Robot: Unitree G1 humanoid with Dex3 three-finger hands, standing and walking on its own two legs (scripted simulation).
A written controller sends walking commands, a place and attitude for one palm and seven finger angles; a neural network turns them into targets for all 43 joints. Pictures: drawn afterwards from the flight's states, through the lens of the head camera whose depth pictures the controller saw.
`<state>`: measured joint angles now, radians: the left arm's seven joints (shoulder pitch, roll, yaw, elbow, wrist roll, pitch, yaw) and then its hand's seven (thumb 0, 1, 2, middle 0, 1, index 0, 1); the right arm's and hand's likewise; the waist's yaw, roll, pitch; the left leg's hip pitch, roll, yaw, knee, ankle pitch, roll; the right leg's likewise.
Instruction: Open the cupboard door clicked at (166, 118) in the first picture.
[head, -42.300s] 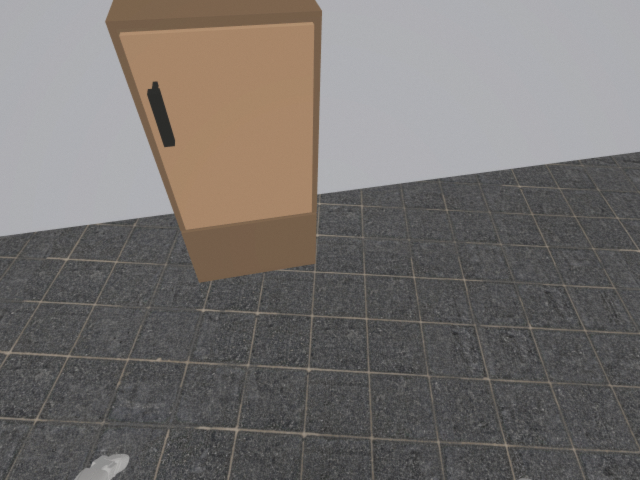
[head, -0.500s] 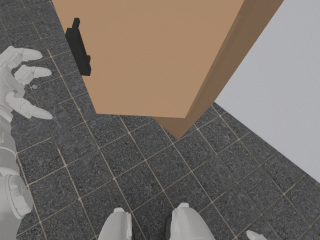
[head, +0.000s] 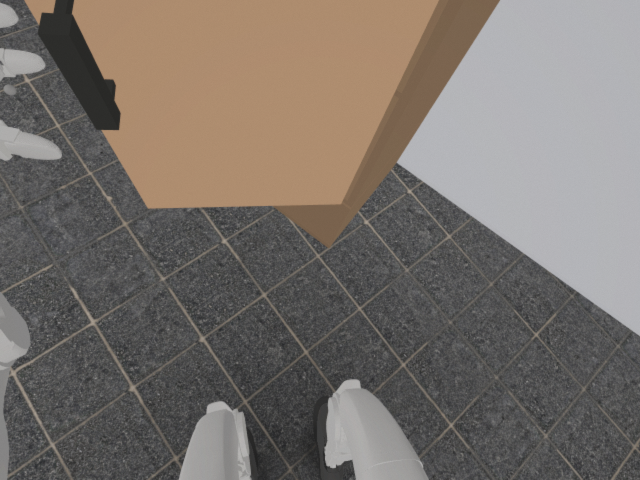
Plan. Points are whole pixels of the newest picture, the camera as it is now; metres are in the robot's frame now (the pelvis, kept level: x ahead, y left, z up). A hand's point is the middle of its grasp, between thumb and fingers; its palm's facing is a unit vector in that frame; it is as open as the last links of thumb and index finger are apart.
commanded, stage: move the hooked fingers beside the handle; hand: left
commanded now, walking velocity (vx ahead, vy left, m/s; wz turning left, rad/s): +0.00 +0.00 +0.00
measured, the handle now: (88, 64) +0.58 +0.20 +0.06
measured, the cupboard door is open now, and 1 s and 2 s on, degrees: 42 42 42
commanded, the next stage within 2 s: slide the fingers in behind the handle in 0.84 s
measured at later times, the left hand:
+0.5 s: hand out of the picture +0.53 +0.28 +0.08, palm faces -0.02 -1.00 +0.00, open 14.0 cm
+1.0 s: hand (15, 88) +0.54 +0.27 +0.07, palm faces -0.02 -1.00 -0.02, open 14.0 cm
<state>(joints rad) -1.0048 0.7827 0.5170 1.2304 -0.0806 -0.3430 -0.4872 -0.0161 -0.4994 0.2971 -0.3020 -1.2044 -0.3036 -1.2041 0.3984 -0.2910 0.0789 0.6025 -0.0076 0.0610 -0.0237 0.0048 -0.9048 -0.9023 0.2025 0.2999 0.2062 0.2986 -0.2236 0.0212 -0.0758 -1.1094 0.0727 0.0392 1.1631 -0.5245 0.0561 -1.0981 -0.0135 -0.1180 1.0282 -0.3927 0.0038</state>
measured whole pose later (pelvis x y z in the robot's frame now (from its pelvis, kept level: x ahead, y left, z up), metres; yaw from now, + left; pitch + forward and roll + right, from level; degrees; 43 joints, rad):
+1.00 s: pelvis +0.01 +0.00 +0.00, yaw +0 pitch +28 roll -6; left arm -1.01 0.80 0.51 1.22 -0.08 -0.33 -0.49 -0.02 -0.50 0.30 -0.30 -1.20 -0.30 -1.20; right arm 0.40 -0.27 0.09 0.60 -0.01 0.10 -0.01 0.00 -0.90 -0.90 0.20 0.30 0.21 0.30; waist -0.23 0.03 -0.08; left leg -1.13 0.08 0.03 1.17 -0.54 0.05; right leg -1.11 0.00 -0.12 1.03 -0.40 0.00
